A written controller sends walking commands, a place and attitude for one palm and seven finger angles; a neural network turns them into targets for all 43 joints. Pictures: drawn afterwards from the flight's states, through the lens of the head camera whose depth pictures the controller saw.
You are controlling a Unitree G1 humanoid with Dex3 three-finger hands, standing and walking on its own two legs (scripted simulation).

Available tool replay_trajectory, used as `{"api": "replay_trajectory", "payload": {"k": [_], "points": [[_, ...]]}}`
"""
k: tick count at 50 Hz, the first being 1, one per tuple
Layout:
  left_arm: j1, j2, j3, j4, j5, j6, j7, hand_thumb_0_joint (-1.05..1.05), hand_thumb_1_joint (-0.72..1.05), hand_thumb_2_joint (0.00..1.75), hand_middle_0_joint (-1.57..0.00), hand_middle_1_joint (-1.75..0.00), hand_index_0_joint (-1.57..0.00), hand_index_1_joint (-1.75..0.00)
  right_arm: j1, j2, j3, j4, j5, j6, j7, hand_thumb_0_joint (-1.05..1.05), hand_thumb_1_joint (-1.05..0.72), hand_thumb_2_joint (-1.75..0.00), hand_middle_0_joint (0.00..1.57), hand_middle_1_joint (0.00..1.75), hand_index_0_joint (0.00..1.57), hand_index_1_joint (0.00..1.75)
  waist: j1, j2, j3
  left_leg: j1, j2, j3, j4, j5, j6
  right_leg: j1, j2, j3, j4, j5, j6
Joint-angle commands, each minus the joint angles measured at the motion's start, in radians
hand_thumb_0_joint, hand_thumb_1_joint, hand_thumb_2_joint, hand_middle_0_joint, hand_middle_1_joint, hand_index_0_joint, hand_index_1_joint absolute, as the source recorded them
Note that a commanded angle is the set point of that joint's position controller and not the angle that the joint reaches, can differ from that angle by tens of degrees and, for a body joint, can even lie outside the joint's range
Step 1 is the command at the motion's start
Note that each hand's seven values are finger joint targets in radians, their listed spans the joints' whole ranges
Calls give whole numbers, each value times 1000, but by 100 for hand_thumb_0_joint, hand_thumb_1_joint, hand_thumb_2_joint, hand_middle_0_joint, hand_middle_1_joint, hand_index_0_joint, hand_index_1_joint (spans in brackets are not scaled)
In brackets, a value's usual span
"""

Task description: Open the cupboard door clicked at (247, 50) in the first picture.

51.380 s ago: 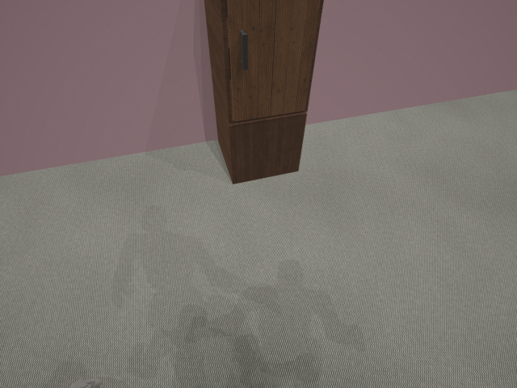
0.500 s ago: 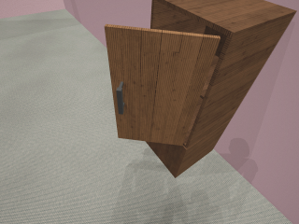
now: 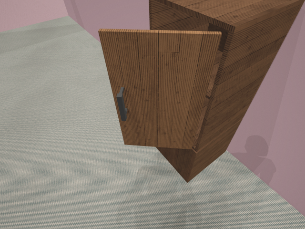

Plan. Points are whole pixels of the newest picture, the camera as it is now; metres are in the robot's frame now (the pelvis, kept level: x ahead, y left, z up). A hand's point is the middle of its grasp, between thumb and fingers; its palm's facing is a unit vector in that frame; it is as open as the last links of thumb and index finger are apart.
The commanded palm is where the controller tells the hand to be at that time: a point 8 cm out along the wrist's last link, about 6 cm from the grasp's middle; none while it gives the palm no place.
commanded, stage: come to a stop and stand still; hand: left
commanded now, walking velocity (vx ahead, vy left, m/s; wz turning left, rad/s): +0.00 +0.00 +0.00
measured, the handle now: (123, 104) +0.55 +0.15 -0.02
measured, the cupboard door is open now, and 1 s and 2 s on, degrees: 48 48 48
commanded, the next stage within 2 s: look again from close up in 0.46 s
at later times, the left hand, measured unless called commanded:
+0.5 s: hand out of the picture +0.03 +0.17 -0.17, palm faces +0.00 -0.98 -0.20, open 7.4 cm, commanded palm none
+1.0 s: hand out of the picture +0.03 +0.18 -0.17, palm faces +0.00 -0.97 -0.22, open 7.4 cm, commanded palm none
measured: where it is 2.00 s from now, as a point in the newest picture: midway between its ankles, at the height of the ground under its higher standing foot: outside the picture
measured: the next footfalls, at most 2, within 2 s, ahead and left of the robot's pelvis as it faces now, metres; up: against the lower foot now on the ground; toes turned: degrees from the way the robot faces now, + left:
none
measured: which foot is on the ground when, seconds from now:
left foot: down 0.00-1.00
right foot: down 0.00-1.00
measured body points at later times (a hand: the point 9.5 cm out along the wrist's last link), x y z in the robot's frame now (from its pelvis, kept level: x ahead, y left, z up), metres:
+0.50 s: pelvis +0.02 -0.01 +0.00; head +0.03 +0.00 +0.45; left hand +0.03 +0.22 -0.16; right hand +0.06 -0.25 -0.15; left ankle +0.01 +0.08 -0.74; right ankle -0.04 -0.12 -0.74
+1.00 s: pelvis +0.02 -0.02 +0.01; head +0.03 -0.01 +0.46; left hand +0.03 +0.23 -0.15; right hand +0.05 -0.26 -0.15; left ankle +0.01 +0.08 -0.74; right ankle -0.04 -0.12 -0.74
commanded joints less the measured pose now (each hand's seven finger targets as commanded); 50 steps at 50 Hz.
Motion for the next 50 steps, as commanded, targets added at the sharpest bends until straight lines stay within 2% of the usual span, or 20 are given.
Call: {"api": "replay_trajectory", "payload": {"k": [1, 4, 9, 11, 13, 14, 16, 17, 22, 25, 26, 29, 31, 34, 36, 38, 44, 46, 50], "points": [[50, 110, 16, -27, 0, -14, 5, 0, 90, 90, -20, -30, -20, -30, 18, -99, -17, -30, 6, -26, -9, 0, -90, -90, 20, 30, 20, 30, 6, -62, 39, 28, 127, -137, -108, 234, 5, -34, -69, 70, -83, 205, -45], [43, 119, 17, -27, -1, -10, 4, 0, 90, 90, -20, -30, -20, -30, -1, -105, -18, -23, 5, -23, -9, 0, -90, -90, 20, 30, 20, 30, 8, -51, 38, 44, 127, -131, -115, 217, 2, -39, -73, 79, -92, 199, -44], [32, 132, 19, -25, -1, -11, 3, 0, 90, 90, -20, -30, -20, -30, -19, -113, -20, -12, 6, -24, -12, 0, -90, -90, 20, 30, 20, 30, 7, -36, 6, 73, 130, -120, -104, 268, -3, -17, -79, 84, -94, 269, -44], [27, 138, 20, -22, 2, -11, 2, 0, 90, 90, -20, -30, -20, -30, -32, -110, -21, -7, 7, -22, -13, 0, -90, -90, 20, 30, 20, 30, 9, -51, 29, 66, 131, -118, -101, 270, -3, -17, -78, 82, -101, 285, -43], [24, 138, 20, -22, 0, -9, 1, 0, 90, 90, -20, -30, -20, -30, -41, -116, -22, -6, 7, -21, -13, 0, -90, -90, 20, 30, 20, 30, 7, -48, 23, 74, 131, -117, -106, 251, -6, -22, -80, 90, -106, 280, -44], [21, 138, 19, -21, 0, -8, 0, 0, 90, 90, -20, -30, -20, -30, -43, -117, -21, -4, 6, -21, -13, 0, -90, -90, 20, 30, 20, 30, 7, -28, 21, 76, 132, -117, -109, 250, -7, -21, -82, 88, -109, 271, -44], [26, 139, 20, -19, 2, -10, 0, 0, 90, 90, -20, -30, -20, -30, -51, -114, -23, -2, 7, -21, -14, 0, -90, -90, 20, 30, 20, 30, 9, -46, 19, 83, 134, -117, -103, 267, -4, -16, -80, 89, -115, 294, -44], [21, 143, 20, -19, 1, -9, 0, 0, 90, 90, -20, -30, -20, -30, -53, -121, -24, -2, 7, -21, -14, 0, -90, -90, 20, 30, 20, 30, 7, -29, 12, 88, 133, -116, -105, 267, -7, -15, -82, 91, -112, 294, -43], [20, 149, 21, -15, 2, -9, -2, 0, 90, 90, -20, -30, -20, -30, -70, -128, -25, 0, 8, -19, -16, 0, -90, -90, 20, 30, 20, 30, 8, -35, 16, 93, 135, -113, -104, 271, -8, -11, -85, 93, -123, 318, -42], [16, 148, 19, -10, 1, -7, -4, 0, 90, 90, -20, -30, -20, -30, -77, -132, -25, 4, 7, -18, -16, 0, -90, -90, 20, 30, 20, 30, 7, -24, 12, 104, 140, -114, -116, 256, -9, -19, -83, 95, -128, 286, -42], [20, 148, 22, -11, 3, -8, -3, 0, 90, 90, -20, -30, -20, -30, -76, -128, -26, 5, 9, -19, -17, 0, -90, -90, 20, 30, 20, 30, 10, -44, 11, 104, 141, -113, -111, 275, -6, -7, -82, 91, -130, 311, -42], [17, 152, 20, -6, 1, -6, -4, 0, 90, 90, -20, -30, -20, -30, -83, -138, -27, 7, 8, -19, -16, 0, -90, -90, 20, 30, 20, 30, 9, -24, 4, 114, 143, -113, -118, 269, -9, -11, -85, 90, -131, 292, -40], [17, 149, 21, -3, 3, -6, -5, 0, 90, 90, -20, -30, -20, -30, -89, -135, -27, 10, 9, -18, -17, 0, -90, -90, 20, 30, 20, 30, 11, -41, 20, 111, 146, -111, -119, 272, -6, -16, -81, 90, -136, 297, -41], [15, 158, 21, -1, 1, -6, -5, 0, 90, 90, -20, -30, -20, -30, -89, -146, -27, 10, 7, -20, -17, 0, -90, -90, 20, 30, 20, 30, 11, -38, -1, 120, 146, -115, -121, 287, -7, -6, -85, 91, -131, 306, -41], [13, 156, 22, -2, 2, -5, -5, 0, 90, 90, -20, -30, -20, -30, -91, -142, -26, 13, 8, -19, -18, 0, -90, -90, 20, 30, 20, 30, 12, -44, 22, 111, 147, -114, -127, 279, -6, -11, -81, 91, -138, 297, -40], [13, 159, 21, 0, 1, -4, -6, 0, 90, 90, -20, -30, -20, -30, -91, -146, -26, 15, 7, -19, -17, 0, -90, -90, 20, 30, 20, 30, 14, -32, 11, 116, 147, -116, -134, 272, -7, -8, -85, 91, -139, 283, -40], [9, 165, 23, 1, 1, -6, -6, 0, 90, 90, -20, -30, -20, -30, -90, -149, -27, 20, 7, -20, -17, 0, -90, -90, 20, 30, 20, 30, 13, -52, -3, 125, 148, -116, -134, 285, -9, 2, -88, 93, -140, 307, -41], [7, 163, 24, 2, 3, -7, -6, 0, 90, 90, -20, -30, -20, -30, -95, -144, -27, 24, 8, -19, -17, 0, -90, -90, 20, 30, 20, 30, 15, -56, 24, 113, 148, -113, -137, 275, -8, -5, -88, 93, -147, 310, -41], [6, 165, 22, 3, 0, -7, -8, 0, 90, 90, -20, -30, -20, -30, -89, -150, -26, 24, 7, -19, -16, 0, -90, -90, 20, 30, 20, 30, 13, -50, 13, 115, 146, -115, -144, 257, -13, -4, -91, 97, -152, 295, -41]]}}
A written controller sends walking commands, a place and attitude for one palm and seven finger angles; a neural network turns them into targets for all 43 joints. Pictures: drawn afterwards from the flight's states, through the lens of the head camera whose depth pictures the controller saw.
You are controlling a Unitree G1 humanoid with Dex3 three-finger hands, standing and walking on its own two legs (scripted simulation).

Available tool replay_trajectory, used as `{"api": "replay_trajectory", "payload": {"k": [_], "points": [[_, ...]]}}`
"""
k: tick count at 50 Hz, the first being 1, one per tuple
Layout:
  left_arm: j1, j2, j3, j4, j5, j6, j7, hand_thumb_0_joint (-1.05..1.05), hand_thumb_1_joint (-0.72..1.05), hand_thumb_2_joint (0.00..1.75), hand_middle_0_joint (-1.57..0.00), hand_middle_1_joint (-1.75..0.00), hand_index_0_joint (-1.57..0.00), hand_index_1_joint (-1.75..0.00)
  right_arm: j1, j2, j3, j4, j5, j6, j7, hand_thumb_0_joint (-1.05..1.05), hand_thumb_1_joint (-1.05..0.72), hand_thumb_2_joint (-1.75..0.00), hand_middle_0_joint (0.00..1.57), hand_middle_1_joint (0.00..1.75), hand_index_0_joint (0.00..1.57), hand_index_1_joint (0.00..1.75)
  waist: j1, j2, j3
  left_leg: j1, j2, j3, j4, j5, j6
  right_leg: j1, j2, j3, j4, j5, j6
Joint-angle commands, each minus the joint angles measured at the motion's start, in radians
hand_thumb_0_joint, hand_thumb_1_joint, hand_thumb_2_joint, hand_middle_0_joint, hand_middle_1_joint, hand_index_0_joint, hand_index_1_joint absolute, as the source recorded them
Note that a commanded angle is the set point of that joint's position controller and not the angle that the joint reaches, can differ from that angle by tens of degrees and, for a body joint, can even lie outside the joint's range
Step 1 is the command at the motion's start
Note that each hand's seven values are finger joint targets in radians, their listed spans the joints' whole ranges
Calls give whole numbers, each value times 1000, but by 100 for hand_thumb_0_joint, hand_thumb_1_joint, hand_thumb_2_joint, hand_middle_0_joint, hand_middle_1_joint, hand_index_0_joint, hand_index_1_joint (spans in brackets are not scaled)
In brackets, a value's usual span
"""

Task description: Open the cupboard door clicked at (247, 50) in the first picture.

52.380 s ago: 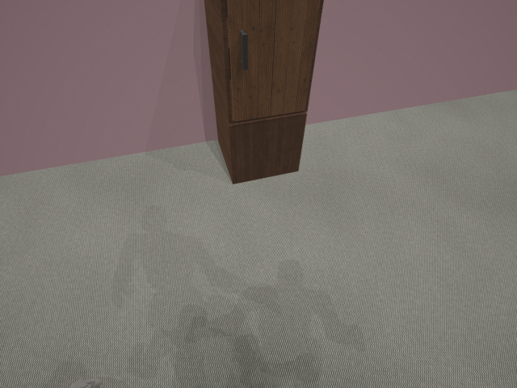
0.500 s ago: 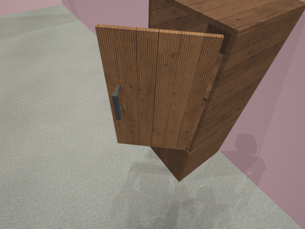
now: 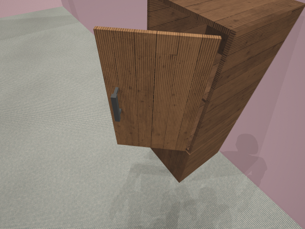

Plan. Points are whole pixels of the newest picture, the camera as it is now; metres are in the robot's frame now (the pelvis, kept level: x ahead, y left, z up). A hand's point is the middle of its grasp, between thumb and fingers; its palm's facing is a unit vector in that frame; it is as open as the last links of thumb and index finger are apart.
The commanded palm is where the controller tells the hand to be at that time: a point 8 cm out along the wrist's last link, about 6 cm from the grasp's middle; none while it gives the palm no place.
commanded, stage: look again from close up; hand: left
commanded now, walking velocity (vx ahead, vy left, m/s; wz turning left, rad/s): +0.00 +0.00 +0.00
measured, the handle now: (117, 104) +0.53 +0.17 -0.02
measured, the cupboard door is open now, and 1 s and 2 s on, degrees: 48 48 48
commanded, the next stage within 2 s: raise the hand with hooked fingers in 0.06 s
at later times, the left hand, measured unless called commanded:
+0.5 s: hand (89, 217) +0.16 +0.17 -0.04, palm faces -0.04 -1.00 -0.05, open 8.1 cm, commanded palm +0.12 +0.25 -0.06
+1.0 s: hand (68, 205) +0.18 +0.23 -0.04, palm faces -0.01 -1.00 -0.04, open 11.1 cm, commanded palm +0.15 +0.28 -0.04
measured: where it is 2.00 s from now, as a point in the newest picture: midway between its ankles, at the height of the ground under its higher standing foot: outside the picture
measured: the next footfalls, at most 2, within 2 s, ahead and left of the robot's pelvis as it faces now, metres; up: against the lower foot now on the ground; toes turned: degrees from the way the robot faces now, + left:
none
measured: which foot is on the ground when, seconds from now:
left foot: down 0.00-1.00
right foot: down 0.00-1.00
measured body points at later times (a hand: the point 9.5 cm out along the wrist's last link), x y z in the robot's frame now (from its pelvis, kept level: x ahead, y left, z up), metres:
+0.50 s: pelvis -0.06 -0.02 -0.08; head -0.02 -0.02 +0.37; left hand +0.15 +0.23 -0.04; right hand +0.15 -0.27 -0.13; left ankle -0.01 +0.10 -0.74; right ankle -0.05 -0.11 -0.74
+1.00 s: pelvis -0.06 +0.00 -0.08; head +0.00 +0.01 +0.36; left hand +0.17 +0.28 -0.04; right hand +0.08 -0.25 -0.17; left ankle -0.01 +0.10 -0.74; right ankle -0.06 -0.11 -0.74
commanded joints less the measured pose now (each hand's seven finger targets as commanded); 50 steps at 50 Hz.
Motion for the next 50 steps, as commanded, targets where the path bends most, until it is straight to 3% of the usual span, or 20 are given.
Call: {"api": "replay_trajectory", "payload": {"k": [1, 7, 8, 9, 10, 11, 12, 13, 15, 16, 18, 21, 23, 26, 29, 31, 35, 41, 46, 50], "points": [[58, 125, 21, -32, 1, -19, 7, 0, 90, 90, -20, -30, -20, -30, 11, -129, -27, -39, 4, -17, -11, 0, -90, -90, 20, 30, 20, 30, -1, 2, -3, 49, 126, -116, -53, 252, 15, -66, -115, 90, -63, 294, -22], [53, 129, 23, -31, 0, -20, 7, 0, 90, 90, -20, -30, -20, -30, 15, -132, -27, -34, 4, -17, -12, 0, -90, -90, 20, 30, 20, 30, -4, 15, -8, 51, 127, -116, -56, 264, 12, -59, -117, 90, -65, 305, -23], [125, 71, 12, -11, 12, -37, 51, 0, 90, 90, -20, -30, -20, -30, 1, -120, -27, -104, 11, -19, -5, 0, -90, -90, 20, 30, 20, 30, -6, 88, 38, 9, 131, -72, 148, 422, -16, -119, -150, 121, -46, 569, 10], [-584, 369, 230, -1511, -184, -235, 37, 0, 88, 89, -20, -32, -20, -32, 66, -263, -67, -430, 62, -150, -39, 0, -90, -90, 20, 30, 20, 30, -98, 216, -454, 286, 23, -113, 31, 571, -12, -48, -51, -4, 58, 595, -21], [-116, 285, 202, -1270, -111, -199, 57, 0, 85, 88, -20, -33, -20, -33, -7, -186, -37, -405, 47, -250, -70, 0, -90, -90, 20, 30, 20, 30, 4, 366, -453, 438, 98, -132, 2, 743, 2, -152, -5, -25, 158, 310, -28], [154, 61, 67, -1109, -146, -80, 70, 0, 83, 87, -21, -34, -21, -34, 6, -136, -47, -400, 57, -267, -59, 0, -90, -90, 20, 30, 20, 30, -34, 308, -316, 298, 85, -130, 7, 727, -33, -228, -4, -71, 203, 100, -13], [93, -34, 48, -1062, -176, -86, 48, 0, 81, 86, -21, -36, -21, -36, 41, -151, -58, -383, 56, -262, -49, 0, -90, -90, 20, 30, 20, 30, -72, 133, -154, 186, 93, -131, 36, 616, -28, -296, -7, -76, 165, 78, 0], [8, 9, 94, -1058, -184, -136, 24, 0, 78, 85, -21, -37, -21, -37, 17, -184, -81, -438, 41, -262, -42, 0, -90, -90, 20, 30, 20, 30, -83, 22, -40, 43, 74, -146, 94, 422, -20, -361, -1, -92, 130, 71, 4], [124, 18, 169, -866, -205, -271, -56, 0, 74, 83, -21, -40, -21, -40, -7, -200, -94, -483, 16, -253, -36, 0, -90, -90, 20, 30, 20, 30, -61, -170, -11, -201, 29, -125, 223, 138, -17, -471, 2, -108, 169, 93, 6], [252, 17, 205, -787, -213, -345, -112, 0, 71, 82, -21, -42, -21, -42, -27, -191, -100, -512, 21, -252, -24, 0, -90, -90, 20, 30, 20, 30, -12, -143, -29, -271, 13, -107, 277, 136, -23, -481, 1, -102, 233, 129, -4], [298, -18, 187, -782, -250, -506, -244, 0, 67, 80, -22, -45, -22, -45, -73, -188, -106, -572, 13, -256, -4, 0, -90, -90, 20, 30, 20, 30, 30, -193, -169, -410, 5, -85, 398, 109, -33, -545, 6, -80, 394, 150, -6], [227, 118, 266, -796, -279, -670, -443, 0, 60, 77, -22, -50, -22, -50, -89, -194, -117, -652, 30, -269, 24, 0, -90, -90, 20, 30, 20, 30, 45, -14, -260, -539, -4, -78, 539, 37, -38, -611, -14, 13, 508, 93, -22], [151, 179, 336, -885, -342, -639, -492, 0, 55, 75, -22, -53, -22, -53, -109, -198, -111, -732, 47, -261, 12, 0, -90, -90, 20, 30, 20, 30, 52, -9, -352, -607, -17, -50, 583, -51, -24, -581, -28, 94, 480, -56, -5], [-65, 234, 374, -1049, -402, -567, -473, 0, 48, 72, -23, -57, -23, -57, -91, -193, -95, -781, 59, -245, -29, 0, -90, -90, 20, 30, 20, 30, 11, -23, -329, -678, -4, -58, 629, -179, -9, -626, -26, 167, 407, -318, 17], [-181, 237, 334, -1210, -373, -573, -426, 0, 41, 69, -24, -62, -24, -62, -42, -175, -79, -768, 56, -249, -58, 0, -90, -90, 20, 30, 20, 30, -35, 73, -322, -636, 22, -71, 643, -191, 9, -671, -19, 171, 379, -380, 11], [-243, 257, 311, -1245, -362, -574, -423, 0, 36, 67, -24, -64, -24, -64, -19, -181, -66, -745, 51, -257, -78, 0, -90, -90, 20, 30, 20, 30, -65, 54, -314, -644, 34, -88, 665, -179, 15, -687, -8, 173, 389, -348, 14], [-182, 252, 295, -1140, -354, -510, -467, 0, 27, 63, -25, -70, -25, -70, -3, -191, -55, -696, 54, -277, -92, 0, -90, -90, 20, 30, 20, 30, -69, 108, -309, -618, 36, -106, 638, -139, 15, -685, 1, 123, 402, -249, 9], [-74, 295, 418, -1012, -400, -380, -493, 0, 13, 57, -25, -80, -25, -80, -8, -187, -57, -701, 53, -269, -76, 0, -90, -90, 20, 30, 20, 30, 2, 64, -370, -590, 28, -120, 583, -23, 6, -571, 4, 75, 429, -61, 13], [-67, 286, 432, -1045, -398, -419, -462, 0, 1, 52, -26, -87, -26, -87, 0, -186, -68, -704, 45, -269, -55, 0, -90, -90, 20, 30, 20, 30, 6, 33, -375, -543, 29, -124, 546, 21, 5, -593, 22, 14, 466, 0, 4], [-73, 259, 390, -1074, -381, -451, -453, 0, -8, 48, -27, -93, -27, -93, 23, -200, -73, -705, 48, -274, -47, 0, -90, -90, 20, 30, 20, 30, -13, 79, -378, -480, 31, -127, 513, -1, 5, -653, 29, -29, 477, -32, -3]]}}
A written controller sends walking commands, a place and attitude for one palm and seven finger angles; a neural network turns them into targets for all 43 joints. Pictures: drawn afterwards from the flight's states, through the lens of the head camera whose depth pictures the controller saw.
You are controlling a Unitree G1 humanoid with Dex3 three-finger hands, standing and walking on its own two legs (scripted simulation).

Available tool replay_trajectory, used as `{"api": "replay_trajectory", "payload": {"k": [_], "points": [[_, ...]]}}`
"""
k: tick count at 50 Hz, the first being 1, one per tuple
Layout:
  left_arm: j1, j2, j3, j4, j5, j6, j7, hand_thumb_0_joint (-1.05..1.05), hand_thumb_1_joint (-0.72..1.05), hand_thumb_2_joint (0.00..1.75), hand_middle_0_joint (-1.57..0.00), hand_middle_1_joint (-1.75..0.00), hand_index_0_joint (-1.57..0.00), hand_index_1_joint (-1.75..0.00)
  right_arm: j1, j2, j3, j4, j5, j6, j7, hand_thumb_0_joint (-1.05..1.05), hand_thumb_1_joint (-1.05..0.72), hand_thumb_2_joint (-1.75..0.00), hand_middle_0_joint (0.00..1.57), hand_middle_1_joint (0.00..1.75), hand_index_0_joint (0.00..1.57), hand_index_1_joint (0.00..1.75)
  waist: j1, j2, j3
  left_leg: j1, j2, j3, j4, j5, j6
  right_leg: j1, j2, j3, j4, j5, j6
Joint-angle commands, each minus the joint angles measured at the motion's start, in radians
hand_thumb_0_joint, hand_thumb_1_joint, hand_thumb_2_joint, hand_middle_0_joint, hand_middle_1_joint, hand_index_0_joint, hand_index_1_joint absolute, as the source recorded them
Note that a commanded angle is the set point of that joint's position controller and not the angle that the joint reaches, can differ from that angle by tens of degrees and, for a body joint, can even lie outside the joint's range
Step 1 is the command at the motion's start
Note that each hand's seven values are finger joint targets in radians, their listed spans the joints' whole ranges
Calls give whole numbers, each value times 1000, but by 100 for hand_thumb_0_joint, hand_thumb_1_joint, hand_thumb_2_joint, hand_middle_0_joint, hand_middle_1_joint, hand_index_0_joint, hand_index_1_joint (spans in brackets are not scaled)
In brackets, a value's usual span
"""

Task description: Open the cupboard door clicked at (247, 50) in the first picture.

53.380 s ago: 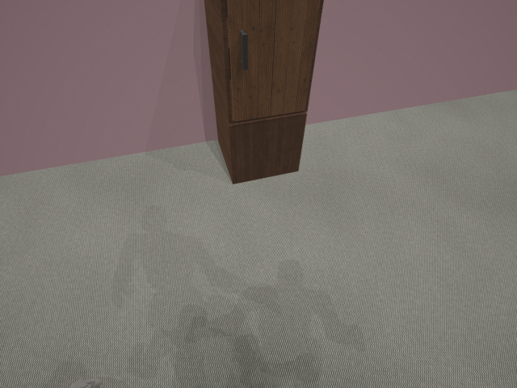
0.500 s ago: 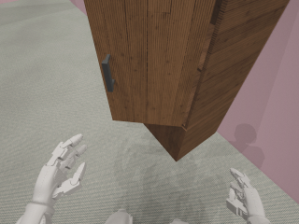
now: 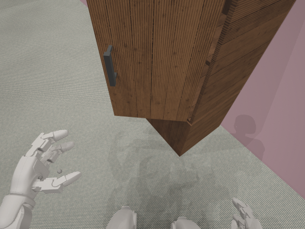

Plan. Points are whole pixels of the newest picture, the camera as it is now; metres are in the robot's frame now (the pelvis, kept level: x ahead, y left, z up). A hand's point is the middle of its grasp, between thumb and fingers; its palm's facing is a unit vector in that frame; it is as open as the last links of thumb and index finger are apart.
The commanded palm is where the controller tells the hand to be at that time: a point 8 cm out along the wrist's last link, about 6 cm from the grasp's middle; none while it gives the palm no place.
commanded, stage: raise the hand with hooked fingers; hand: left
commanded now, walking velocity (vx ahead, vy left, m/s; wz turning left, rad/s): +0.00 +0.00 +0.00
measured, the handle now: (111, 66) +0.59 +0.17 +0.06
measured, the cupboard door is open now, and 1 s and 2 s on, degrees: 48 48 48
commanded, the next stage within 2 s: move the hooked fingers beside the handle in 1.26 s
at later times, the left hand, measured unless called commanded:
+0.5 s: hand (35, 158) +0.26 +0.28 +0.06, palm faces -0.01 -1.00 -0.04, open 13.7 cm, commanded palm +0.24 +0.33 +0.07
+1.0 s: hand (36, 144) +0.29 +0.29 +0.08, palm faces -0.04 -1.00 -0.03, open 14.0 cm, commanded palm +0.27 +0.33 +0.08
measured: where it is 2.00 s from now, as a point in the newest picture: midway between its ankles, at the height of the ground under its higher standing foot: outside the picture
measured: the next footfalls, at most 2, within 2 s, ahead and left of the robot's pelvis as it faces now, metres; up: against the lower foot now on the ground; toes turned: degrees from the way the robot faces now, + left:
none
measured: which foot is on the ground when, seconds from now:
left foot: down 0.00-1.00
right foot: down 0.00-1.00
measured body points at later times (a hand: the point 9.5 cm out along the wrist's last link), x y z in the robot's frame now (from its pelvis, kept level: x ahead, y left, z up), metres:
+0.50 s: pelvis +0.00 +0.03 +0.01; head +0.06 +0.05 +0.46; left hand +0.26 +0.34 +0.07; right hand +0.19 -0.21 -0.05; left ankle +0.05 +0.10 -0.66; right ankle +0.00 -0.10 -0.66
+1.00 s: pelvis +0.01 +0.01 +0.02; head +0.06 +0.03 +0.46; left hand +0.29 +0.34 +0.08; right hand +0.15 -0.24 -0.06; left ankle +0.05 +0.10 -0.66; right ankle +0.00 -0.10 -0.66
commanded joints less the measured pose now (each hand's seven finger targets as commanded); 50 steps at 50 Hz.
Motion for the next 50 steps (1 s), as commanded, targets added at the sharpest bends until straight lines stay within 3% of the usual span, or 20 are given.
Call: {"api": "replay_trajectory", "payload": {"k": [1, 8, 16, 18, 21, 25, 29, 32, 33, 36, 38, 42, 46, 48, 50], "points": [[-73, 164, 67, -196, -19, -86, 3, 0, -10, 47, -27, -94, -27, -94, -75, -159, -67, -172, 6, -66, -6, 0, -90, -90, 20, 30, 20, 30, 22, 24, -214, 256, -22, -73, -164, 204, 5, 33, 9, 41, -152, 177, 9], [-115, 211, 98, -234, -14, -72, 10, 0, -27, 40, -28, -105, -28, -105, -52, -177, -63, -186, 9, -56, -12, 0, -90, -90, 20, 30, 20, 30, 17, 59, -243, 334, -14, -94, -212, 178, -5, 23, 11, 20, -165, 149, 6], [-211, 236, 94, -183, -6, -20, -11, 0, -45, 32, -30, -117, -30, -117, -45, -190, -47, -202, 11, -34, -13, 0, -90, -90, 20, 30, 20, 30, 6, 103, -194, 383, -9, -128, -257, 162, -22, 12, 20, 6, -180, 150, -3], [-224, 239, 95, -184, -4, -14, -22, 0, -50, 30, -30, -120, -30, -120, -46, -189, -47, -207, 13, -32, -13, 0, -90, -90, 20, 30, 20, 30, 7, 109, -211, 413, -5, -133, -269, 169, -27, 15, 19, 4, -188, 148, -1], [-256, 271, 123, -128, -11, 6, -37, 0, -50, 30, -30, -120, -30, -120, -42, -194, -42, -208, 11, -25, -15, 0, -90, -90, 20, 30, 20, 30, 9, 82, -185, 397, -8, -134, -273, 176, -27, 32, 26, 3, -197, 160, -7], [-306, 285, 133, -114, -18, 7, -58, 0, -50, 30, -30, -120, -30, -120, -44, -194, -39, -206, 13, -21, -16, 0, -90, -90, 20, 30, 20, 30, 8, 102, -206, 413, -10, -123, -275, 182, -24, 44, 20, 7, -212, 161, -3], [-350, 314, 150, -65, -22, 14, -86, 0, -50, 30, -30, -120, -30, -120, -35, -200, -39, -202, 14, -17, -19, 0, -90, -90, 20, 30, 20, 30, 2, 80, -207, 414, -12, -120, -276, 190, -21, 49, 24, 11, -221, 167, -4], [-391, 354, 181, -63, -31, 12, -103, 0, -50, 30, -30, -120, -30, -120, -32, -200, -37, -200, 13, -19, -19, 0, -90, -90, 20, 30, 20, 30, 12, 111, -232, 429, -17, -108, -269, 234, -20, 79, 23, 16, -226, 194, -9], [-383, 364, 196, -39, -35, 14, -107, 0, -50, 30, -30, -120, -30, -120, -26, -201, -39, -198, 14, -17, -20, 0, -90, -90, 20, 30, 20, 30, 11, 81, -238, 425, -16, -105, -269, 240, -17, 87, 24, 17, -231, 201, -6], [-420, 377, 202, 5, -45, 18, -125, 0, -50, 30, -30, -120, -30, -120, -21, -206, -38, -191, 14, -15, -23, 0, -90, -90, 20, 30, 20, 30, 9, 68, -208, 392, -19, -97, -265, 219, -11, 95, 27, 24, -238, 195, -8], [-445, 388, 204, 19, -42, 18, -134, 0, -50, 30, -30, -120, -30, -120, -17, -207, -39, -188, 18, -13, -24, 0, -90, -90, 20, 30, 20, 30, 6, 102, -212, 409, -19, -95, -272, 215, -11, 82, 24, 27, -244, 188, -6], [-393, 360, 189, 64, -52, 29, -151, 0, -50, 30, -30, -120, -30, -120, -10, -205, -41, -199, 18, -13, -17, 0, -90, -90, 20, 30, 20, 30, 10, 50, -209, 373, -26, -77, -261, 226, -1, 113, 24, 35, -254, 215, -3], [-411, 390, 212, 25, -53, 14, -141, 0, -50, 30, -30, -120, -30, -120, -10, -205, -44, -203, 14, -14, -10, 0, -90, -90, 20, 30, 20, 30, 17, 84, -214, 370, -27, -72, -251, 243, -1, 116, 25, 40, -243, 228, -6], [-408, 386, 215, 25, -52, 3, -133, 0, -50, 30, -30, -120, -30, -120, -7, -204, -45, -201, 17, -11, -10, 0, -90, -90, 20, 30, 20, 30, 12, 54, -227, 366, -26, -69, -251, 229, 2, 117, 23, 43, -245, 217, 1], [-407, 385, 220, 25, -54, -4, -127, 0, -50, 30, -30, -120, -30, -120, -11, -201, -43, -203, 17, -10, -10, 0, -90, -90, 20, 30, 20, 30, 11, 75, -215, 355, -27, -67, -254, 199, 1, 111, 20, 45, -249, 189, 2]]}}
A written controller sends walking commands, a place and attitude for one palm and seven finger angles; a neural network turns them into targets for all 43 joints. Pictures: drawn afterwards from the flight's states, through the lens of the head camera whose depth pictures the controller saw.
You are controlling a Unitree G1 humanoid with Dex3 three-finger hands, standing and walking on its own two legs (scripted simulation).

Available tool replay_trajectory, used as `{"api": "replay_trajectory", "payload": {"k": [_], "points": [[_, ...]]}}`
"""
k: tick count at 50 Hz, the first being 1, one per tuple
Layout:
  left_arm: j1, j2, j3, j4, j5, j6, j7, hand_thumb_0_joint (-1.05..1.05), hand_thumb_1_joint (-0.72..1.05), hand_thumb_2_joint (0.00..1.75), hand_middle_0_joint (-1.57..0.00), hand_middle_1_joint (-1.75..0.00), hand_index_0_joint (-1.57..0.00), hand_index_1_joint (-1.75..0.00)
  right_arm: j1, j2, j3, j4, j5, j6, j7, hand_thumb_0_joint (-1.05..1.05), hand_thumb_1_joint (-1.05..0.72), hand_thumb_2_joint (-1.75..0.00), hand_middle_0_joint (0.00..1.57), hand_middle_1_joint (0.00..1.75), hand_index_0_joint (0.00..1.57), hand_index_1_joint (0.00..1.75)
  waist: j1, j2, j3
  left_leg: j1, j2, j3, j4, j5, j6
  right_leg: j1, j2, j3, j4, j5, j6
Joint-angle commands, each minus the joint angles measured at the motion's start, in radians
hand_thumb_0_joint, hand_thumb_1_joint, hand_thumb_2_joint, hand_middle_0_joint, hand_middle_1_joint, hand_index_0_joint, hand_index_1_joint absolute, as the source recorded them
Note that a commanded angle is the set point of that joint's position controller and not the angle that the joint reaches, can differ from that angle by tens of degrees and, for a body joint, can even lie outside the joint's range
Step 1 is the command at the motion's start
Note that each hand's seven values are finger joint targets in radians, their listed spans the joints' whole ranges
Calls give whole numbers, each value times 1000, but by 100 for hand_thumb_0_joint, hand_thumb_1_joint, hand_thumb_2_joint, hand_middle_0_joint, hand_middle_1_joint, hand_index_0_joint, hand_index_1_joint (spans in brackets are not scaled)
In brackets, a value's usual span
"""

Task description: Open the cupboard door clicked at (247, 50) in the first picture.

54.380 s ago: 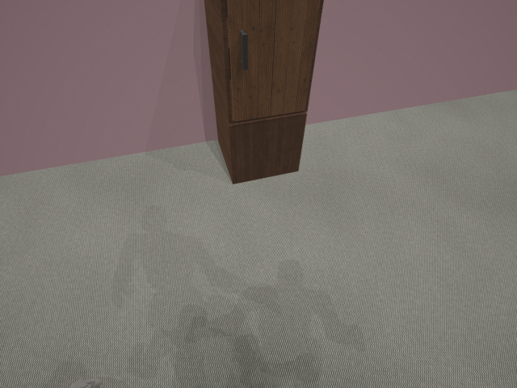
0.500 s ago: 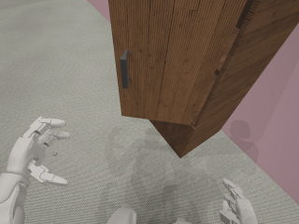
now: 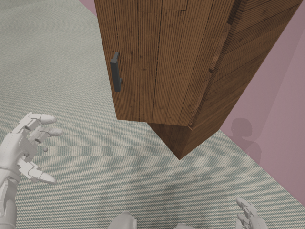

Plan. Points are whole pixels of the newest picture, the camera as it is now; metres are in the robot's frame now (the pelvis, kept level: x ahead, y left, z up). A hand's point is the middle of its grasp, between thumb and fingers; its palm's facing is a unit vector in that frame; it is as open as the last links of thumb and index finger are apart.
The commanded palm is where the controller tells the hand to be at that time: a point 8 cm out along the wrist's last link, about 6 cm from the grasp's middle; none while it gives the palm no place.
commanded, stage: raise the hand with hooked fingers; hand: left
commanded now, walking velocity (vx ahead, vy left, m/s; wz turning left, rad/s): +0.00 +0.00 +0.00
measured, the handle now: (117, 72) +0.58 +0.15 +0.04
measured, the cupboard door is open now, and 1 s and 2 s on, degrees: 48 48 48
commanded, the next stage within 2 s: move the hooked fingers beside the handle in 0.26 s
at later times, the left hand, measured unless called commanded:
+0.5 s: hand (51, 146) +0.29 +0.26 +0.06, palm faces -0.03 -1.00 -0.02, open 14.0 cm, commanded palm +0.28 +0.31 +0.06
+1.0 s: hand (69, 119) +0.38 +0.24 +0.05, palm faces -0.06 -1.00 -0.01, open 14.0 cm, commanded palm +0.36 +0.29 +0.05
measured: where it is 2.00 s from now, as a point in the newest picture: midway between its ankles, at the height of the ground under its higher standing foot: outside the picture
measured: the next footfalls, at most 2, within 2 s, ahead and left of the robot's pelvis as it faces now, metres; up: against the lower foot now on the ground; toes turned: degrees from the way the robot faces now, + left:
none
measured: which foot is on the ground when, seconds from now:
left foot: down 0.00-1.00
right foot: down 0.00-1.00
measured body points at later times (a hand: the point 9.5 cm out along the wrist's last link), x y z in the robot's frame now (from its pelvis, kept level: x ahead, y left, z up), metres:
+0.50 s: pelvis +0.00 -0.01 +0.00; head +0.06 +0.01 +0.44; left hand +0.29 +0.32 +0.06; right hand +0.16 -0.25 -0.08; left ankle +0.04 +0.09 -0.68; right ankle +0.00 -0.12 -0.68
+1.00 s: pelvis +0.00 +0.00 -0.01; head +0.08 +0.01 +0.43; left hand +0.37 +0.30 +0.06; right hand +0.11 -0.27 -0.10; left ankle +0.04 +0.09 -0.68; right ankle +0.00 -0.12 -0.68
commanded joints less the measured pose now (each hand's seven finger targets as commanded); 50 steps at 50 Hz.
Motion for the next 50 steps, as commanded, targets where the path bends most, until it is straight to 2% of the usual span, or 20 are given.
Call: {"api": "replay_trajectory", "payload": {"k": [1, 5, 6, 10, 14, 18, 20, 22, 24, 26, 28, 30, 31, 36, 39, 41, 42, 44, 48, 50], "points": [[-177, 270, 109, -207, -35, -86, 12, 0, -50, 30, -30, -120, -30, -120, -29, -146, -66, -138, 5, -52, -14, 0, -90, -90, 20, 30, 20, 30, 14, 69, -240, 255, -17, -71, -149, 181, -15, 15, 27, 43, -124, 153, -20], [-173, 258, 92, -210, -26, -86, 13, 0, -50, 30, -30, -120, -30, -120, -33, -140, -63, -137, 8, -51, -17, 0, -90, -90, 20, 30, 20, 30, 11, 110, -253, 262, -16, -65, -147, 181, -14, 11, 21, 49, -125, 161, -14], [-183, 260, 93, -207, -30, -83, 8, 0, -50, 30, -30, -120, -30, -120, -28, -143, -63, -137, 6, -50, -18, 0, -90, -90, 20, 30, 20, 30, 5, 75, -246, 256, -16, -68, -140, 196, -11, 17, 26, 49, -121, 177, -17], [-184, 258, 89, -206, -27, -79, 7, 0, -50, 30, -30, -120, -30, -120, -38, -139, -61, -136, 10, -50, -21, 0, -90, -90, 20, 30, 20, 30, 6, 99, -238, 256, -16, -68, -149, 168, -13, 8, 21, 49, -130, 153, -13], [-171, 247, 87, -167, -33, -67, 2, 0, -50, 30, -30, -120, -30, -120, -38, -139, -58, -137, 11, -48, -24, 0, -90, -90, 20, 30, 20, 30, 5, 53, -230, 228, -18, -62, -139, 160, -10, 18, 21, 56, -135, 150, -9], [-188, 259, 88, -192, -27, -75, 0, 0, -50, 30, -30, -120, -30, -120, -40, -138, -58, -138, 11, -50, -23, 0, -90, -90, 20, 30, 20, 30, 6, 83, -249, 251, -17, -64, -135, 185, -11, 16, 20, 56, -125, 175, -12], [-250, 231, 55, -207, -23, -81, 7, 0, -50, 30, -30, -120, -30, -120, -37, -136, -57, -129, 11, -53, -26, 0, -90, -90, 20, 30, 20, 30, -9, 88, -257, 270, -15, -71, -135, 187, -11, -7, 21, 48, -119, 175, -11], [-306, 245, 59, -175, -21, -81, 11, 0, -50, 30, -30, -120, -30, -120, -28, -142, -57, -113, 9, -53, -31, 0, -90, -90, 20, 30, 20, 30, -17, 62, -253, 254, -13, -73, -121, 185, -11, -13, 23, 52, -113, 178, -11], [-312, 231, 46, -156, -15, -79, 12, 0, -50, 30, -30, -120, -30, -120, -28, -141, -59, -108, 10, -52, -31, 0, -90, -90, 20, 30, 20, 30, -18, 64, -259, 254, -15, -69, -119, 183, -10, -14, 17, 56, -115, 177, -9], [-332, 270, 65, -134, -2, -76, 17, 0, -50, 30, -30, -120, -30, -120, -22, -147, -58, -102, 8, -45, -31, 0, -90, -90, 20, 30, 20, 30, -7, 86, -262, 250, -14, -69, -116, 200, -12, -9, 19, 55, -105, 187, -16], [-352, 245, 41, -135, 6, -74, 20, 0, -50, 30, -30, -120, -30, -120, -25, -140, -59, -107, 10, -40, -29, 0, -90, -90, 20, 30, 20, 30, -7, 104, -288, 276, -14, -70, -123, 204, -15, -11, 15, 53, -105, 191, -14], [-365, 250, 46, -109, 10, -67, 32, 0, -50, 30, -30, -120, -30, -120, -23, -141, -58, -106, 10, -32, -27, 0, -90, -90, 20, 30, 20, 30, -8, 90, -278, 268, -13, -72, -127, 203, -14, -15, 15, 48, -107, 190, -14], [-386, 269, 60, -83, 10, -66, 35, 0, -50, 30, -30, -120, -30, -120, -18, -145, -57, -99, 6, -27, -28, 0, -90, -90, 20, 30, 20, 30, -10, 51, -271, 248, -12, -73, -116, 208, -12, -6, 20, 52, -102, 200, -15], [-480, 283, 66, -15, 23, -74, 46, 0, -50, 30, -30, -120, -30, -120, -5, -146, -57, -94, 6, -3, -26, 0, -90, -90, 20, 30, 20, 30, -15, 48, -274, 221, -14, -67, -110, 200, -11, -7, 19, 57, -96, 198, -14], [-513, 273, 46, -5, 40, -84, 47, 0, -50, 30, -30, -120, -30, -120, 6, -144, -63, -88, 7, 7, -22, 0, -90, -90, 20, 30, 20, 30, -20, 96, -315, 261, -10, -67, -109, 219, -15, -25, 16, 55, -92, 208, -13], [-552, 281, 48, 44, 43, -84, 50, 0, -50, 30, -30, -120, -30, -120, 17, -151, -61, -78, 5, 16, -22, 0, -90, -90, 20, 30, 20, 30, -31, 36, -298, 227, -9, -70, -102, 204, -9, -28, 20, 56, -89, 200, -12], [-575, 297, 54, 58, 50, -86, 52, 0, -50, 30, -30, -120, -30, -120, 19, -151, -61, -75, 7, 22, -22, 0, -90, -90, 20, 30, 20, 30, -30, 62, -303, 221, -9, -65, -100, 205, -10, -28, 18, 62, -89, 205, -11], [-626, 278, 27, 59, 62, -91, 56, 0, -50, 30, -30, -120, -30, -120, 28, -150, -64, -68, 6, 28, -20, 0, -90, -90, 20, 30, 20, 30, -35, 102, -326, 265, -6, -77, -105, 221, -15, -59, 16, 50, -80, 200, -14], [-651, 252, 3, 67, 72, -96, 77, 0, -50, 30, -30, -120, -30, -120, 46, -149, -69, -62, 4, 42, -13, 0, -90, -90, 20, 30, 20, 30, -39, 103, -363, 314, -1, -85, -106, 260, -19, -77, 18, 43, -80, 213, -14], [-679, 296, 40, 125, 84, -95, 96, 0, -50, 30, -30, -120, -30, -120, 56, -156, -70, -49, 2, 53, -13, 0, -90, -90, 20, 30, 20, 30, -40, 70, -336, 279, 0, -89, -107, 236, -19, -82, 19, 40, -78, 196, -14]]}}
